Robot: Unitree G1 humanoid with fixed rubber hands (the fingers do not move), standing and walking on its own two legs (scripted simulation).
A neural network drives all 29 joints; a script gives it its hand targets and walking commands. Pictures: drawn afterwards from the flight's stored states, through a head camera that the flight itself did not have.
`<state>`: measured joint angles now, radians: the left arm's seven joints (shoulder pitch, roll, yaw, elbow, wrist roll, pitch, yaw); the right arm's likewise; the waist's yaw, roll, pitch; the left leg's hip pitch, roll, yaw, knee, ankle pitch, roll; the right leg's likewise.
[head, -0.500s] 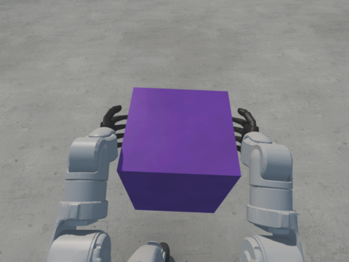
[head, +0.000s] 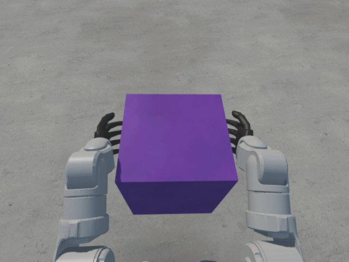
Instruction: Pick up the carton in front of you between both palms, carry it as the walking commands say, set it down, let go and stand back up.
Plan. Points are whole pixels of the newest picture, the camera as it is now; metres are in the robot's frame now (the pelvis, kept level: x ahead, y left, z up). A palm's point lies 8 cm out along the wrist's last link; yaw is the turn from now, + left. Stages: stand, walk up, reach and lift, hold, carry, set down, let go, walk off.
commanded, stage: carry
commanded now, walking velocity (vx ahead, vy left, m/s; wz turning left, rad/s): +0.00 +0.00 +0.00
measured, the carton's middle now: (173, 159) +0.35 -0.01 +0.00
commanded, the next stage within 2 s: none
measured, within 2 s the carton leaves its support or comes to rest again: neither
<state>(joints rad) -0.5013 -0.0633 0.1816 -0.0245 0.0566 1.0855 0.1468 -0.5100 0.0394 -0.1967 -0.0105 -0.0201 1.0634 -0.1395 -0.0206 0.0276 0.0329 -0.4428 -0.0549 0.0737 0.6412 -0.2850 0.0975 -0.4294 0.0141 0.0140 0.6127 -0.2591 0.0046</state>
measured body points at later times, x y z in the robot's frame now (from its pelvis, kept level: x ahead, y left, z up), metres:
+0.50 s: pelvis +0.00 -0.02 +0.01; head -0.04 -0.02 +0.46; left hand +0.34 +0.13 +0.13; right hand +0.35 -0.17 +0.13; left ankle +0.02 +0.05 -0.72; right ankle +0.02 -0.13 -0.72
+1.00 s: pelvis -0.02 -0.03 +0.01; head -0.04 -0.02 +0.46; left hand +0.33 +0.13 +0.12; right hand +0.34 -0.18 +0.13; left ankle +0.02 +0.05 -0.72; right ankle +0.02 -0.13 -0.72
